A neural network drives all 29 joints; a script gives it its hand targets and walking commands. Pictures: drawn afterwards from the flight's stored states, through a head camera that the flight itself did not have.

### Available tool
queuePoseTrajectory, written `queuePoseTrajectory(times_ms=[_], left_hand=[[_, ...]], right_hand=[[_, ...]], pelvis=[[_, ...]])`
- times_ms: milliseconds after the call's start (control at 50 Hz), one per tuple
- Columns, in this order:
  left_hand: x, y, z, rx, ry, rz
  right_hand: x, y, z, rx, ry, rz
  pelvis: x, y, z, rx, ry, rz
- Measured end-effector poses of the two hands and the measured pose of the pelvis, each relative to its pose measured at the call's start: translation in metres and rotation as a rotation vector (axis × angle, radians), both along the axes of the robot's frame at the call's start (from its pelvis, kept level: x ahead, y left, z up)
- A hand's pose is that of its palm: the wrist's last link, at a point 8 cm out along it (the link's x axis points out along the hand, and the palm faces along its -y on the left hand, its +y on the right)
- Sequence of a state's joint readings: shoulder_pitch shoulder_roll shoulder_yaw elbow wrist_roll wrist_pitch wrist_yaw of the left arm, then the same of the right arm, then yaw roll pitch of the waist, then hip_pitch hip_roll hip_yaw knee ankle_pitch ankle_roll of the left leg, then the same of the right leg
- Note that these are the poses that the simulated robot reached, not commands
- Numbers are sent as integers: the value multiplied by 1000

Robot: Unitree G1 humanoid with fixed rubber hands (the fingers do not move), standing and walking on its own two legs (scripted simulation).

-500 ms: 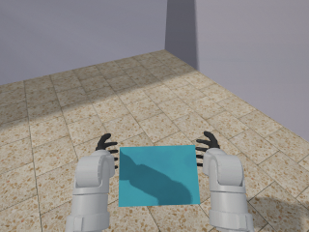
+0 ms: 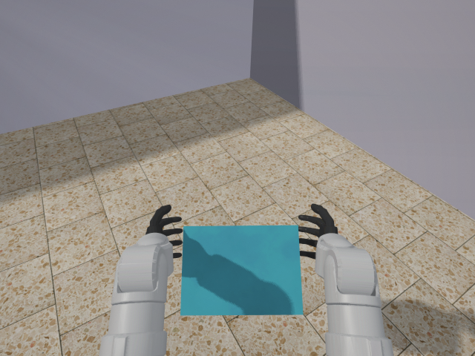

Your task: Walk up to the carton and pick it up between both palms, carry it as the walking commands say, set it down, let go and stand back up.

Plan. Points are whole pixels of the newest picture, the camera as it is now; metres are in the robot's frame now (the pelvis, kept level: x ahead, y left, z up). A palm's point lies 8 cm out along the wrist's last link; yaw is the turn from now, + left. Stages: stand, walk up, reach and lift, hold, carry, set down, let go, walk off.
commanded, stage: carry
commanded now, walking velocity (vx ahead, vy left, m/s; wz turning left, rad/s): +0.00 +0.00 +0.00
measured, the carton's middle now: (241, 264) +0.33 +0.00 -0.04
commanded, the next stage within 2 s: none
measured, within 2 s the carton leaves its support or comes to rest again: neither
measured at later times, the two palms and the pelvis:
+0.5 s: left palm (145, 251) +0.30 +0.17 +0.05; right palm (309, 239) +0.31 -0.12 +0.07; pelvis +0.02 +0.02 +0.00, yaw +1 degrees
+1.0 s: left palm (156, 213) +0.38 +0.17 +0.05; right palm (302, 214) +0.37 -0.12 +0.06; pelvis +0.11 +0.03 -0.02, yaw -5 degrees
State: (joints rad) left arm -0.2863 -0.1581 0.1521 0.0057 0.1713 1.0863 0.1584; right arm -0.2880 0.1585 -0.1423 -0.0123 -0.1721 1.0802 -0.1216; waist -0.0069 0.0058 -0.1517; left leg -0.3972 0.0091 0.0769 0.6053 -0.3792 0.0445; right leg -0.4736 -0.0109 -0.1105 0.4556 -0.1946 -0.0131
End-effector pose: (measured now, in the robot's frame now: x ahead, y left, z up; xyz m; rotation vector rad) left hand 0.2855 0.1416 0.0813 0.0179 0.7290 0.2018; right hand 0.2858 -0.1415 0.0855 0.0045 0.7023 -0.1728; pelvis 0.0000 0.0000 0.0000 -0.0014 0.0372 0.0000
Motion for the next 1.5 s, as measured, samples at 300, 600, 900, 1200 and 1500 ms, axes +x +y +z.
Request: queuePoseTrajectory(times_ms=[300,600,900,1200,1500], left_hand=[[-8,22,-22,-24,-13,30],[26,30,-37,-31,-5,-43],[68,41,-19,-40,0,-25],[145,-30,-38,-15,95,-160],[191,-66,-24,-60,68,-308]], right_hand=[[12,20,-19,14,-17,71],[37,27,-23,-31,-26,44],[77,38,-9,1,-26,6],[104,-29,-42,26,64,-168],[108,-55,-11,-14,39,-340]], pelvis=[[12,6,-8,4,-22,24],[39,26,-4,-6,0,10],[85,40,-10,-19,25,-42],[135,16,-24,-43,54,-153],[157,31,-6,-28,87,-360]])
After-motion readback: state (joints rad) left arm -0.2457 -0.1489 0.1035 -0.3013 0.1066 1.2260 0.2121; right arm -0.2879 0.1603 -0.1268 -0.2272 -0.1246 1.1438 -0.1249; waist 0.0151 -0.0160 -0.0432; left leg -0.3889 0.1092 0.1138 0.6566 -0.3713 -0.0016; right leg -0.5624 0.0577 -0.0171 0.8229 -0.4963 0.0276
